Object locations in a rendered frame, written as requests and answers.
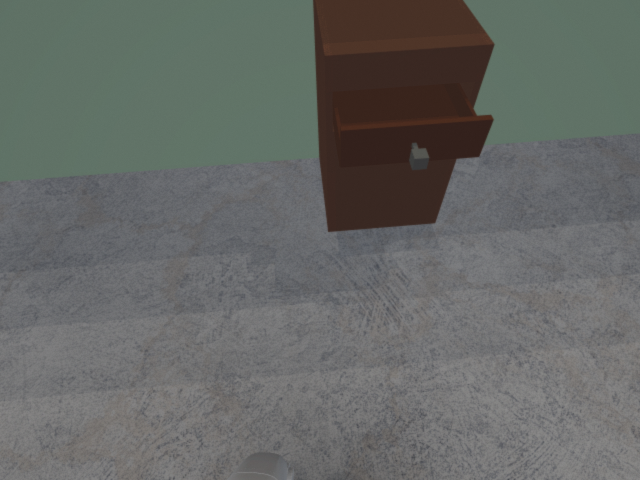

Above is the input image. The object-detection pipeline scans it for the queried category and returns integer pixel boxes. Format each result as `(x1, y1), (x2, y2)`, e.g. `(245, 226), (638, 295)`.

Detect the cabinet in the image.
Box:
(313, 0), (495, 232)

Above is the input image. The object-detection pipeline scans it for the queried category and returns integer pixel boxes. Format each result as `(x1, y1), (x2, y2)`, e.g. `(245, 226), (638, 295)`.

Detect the left robot thigh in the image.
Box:
(227, 452), (294, 480)

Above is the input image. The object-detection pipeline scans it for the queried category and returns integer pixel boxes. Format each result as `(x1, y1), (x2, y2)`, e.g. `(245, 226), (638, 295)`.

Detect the drawer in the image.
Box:
(333, 83), (494, 168)

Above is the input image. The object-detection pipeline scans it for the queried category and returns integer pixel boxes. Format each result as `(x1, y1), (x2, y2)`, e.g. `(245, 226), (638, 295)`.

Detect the handle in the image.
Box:
(409, 143), (429, 170)

